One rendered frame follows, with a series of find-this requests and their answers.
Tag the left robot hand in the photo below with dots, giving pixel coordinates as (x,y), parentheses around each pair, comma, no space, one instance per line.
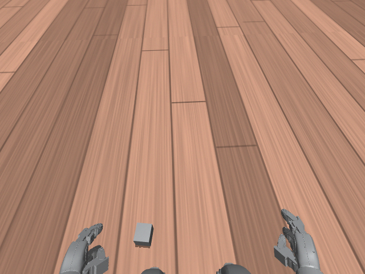
(79,259)

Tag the right robot hand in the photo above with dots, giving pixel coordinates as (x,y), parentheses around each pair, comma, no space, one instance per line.
(303,253)

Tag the small box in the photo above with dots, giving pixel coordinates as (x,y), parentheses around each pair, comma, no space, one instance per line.
(143,234)

